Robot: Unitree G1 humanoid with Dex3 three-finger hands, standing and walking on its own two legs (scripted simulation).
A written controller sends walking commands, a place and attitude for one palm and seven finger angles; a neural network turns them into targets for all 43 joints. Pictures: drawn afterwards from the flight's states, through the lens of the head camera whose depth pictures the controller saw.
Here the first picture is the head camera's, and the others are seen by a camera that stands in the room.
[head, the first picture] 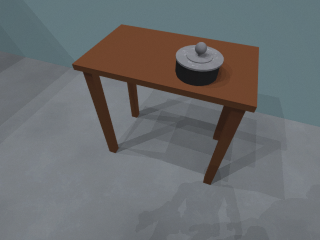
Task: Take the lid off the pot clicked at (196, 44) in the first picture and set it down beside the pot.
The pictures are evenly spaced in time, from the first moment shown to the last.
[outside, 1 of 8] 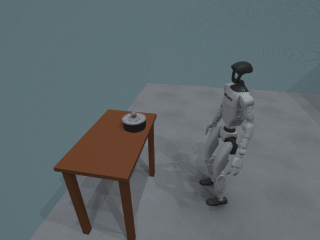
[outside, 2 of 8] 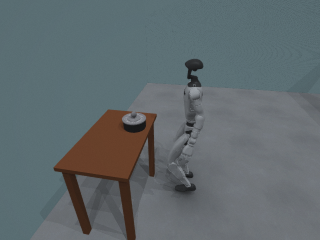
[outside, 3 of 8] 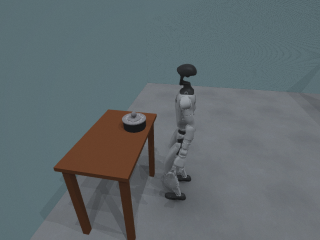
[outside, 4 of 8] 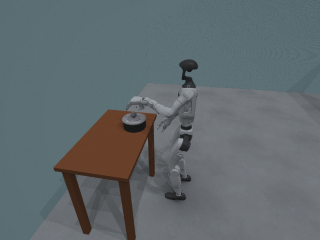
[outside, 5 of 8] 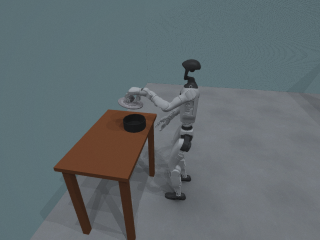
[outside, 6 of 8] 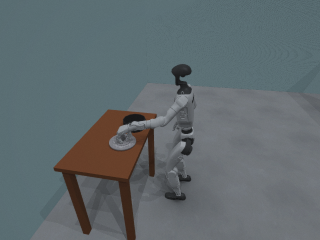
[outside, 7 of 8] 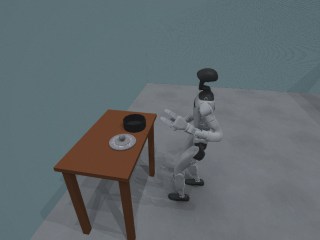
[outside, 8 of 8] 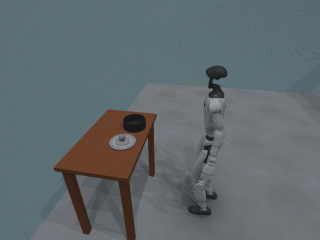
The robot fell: no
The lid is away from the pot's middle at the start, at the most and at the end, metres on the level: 0.00 0.26 0.24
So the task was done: yes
